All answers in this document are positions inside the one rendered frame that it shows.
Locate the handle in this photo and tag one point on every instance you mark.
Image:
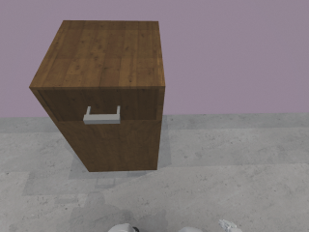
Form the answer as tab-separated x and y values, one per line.
96	119

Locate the robot right hand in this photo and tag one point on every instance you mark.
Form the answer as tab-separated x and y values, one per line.
228	226

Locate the cabinet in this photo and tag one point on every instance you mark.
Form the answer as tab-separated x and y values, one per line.
106	54

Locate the drawer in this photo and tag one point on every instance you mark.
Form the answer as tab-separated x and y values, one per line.
70	105

